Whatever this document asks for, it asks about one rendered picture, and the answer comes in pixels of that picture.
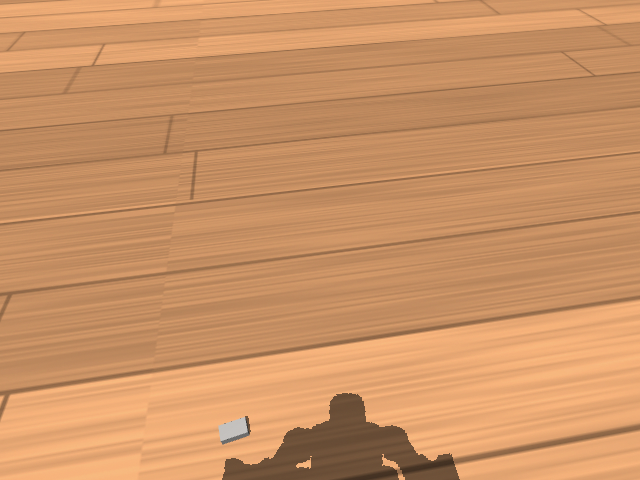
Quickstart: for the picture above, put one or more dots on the small box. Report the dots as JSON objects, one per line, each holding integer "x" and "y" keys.
{"x": 233, "y": 430}

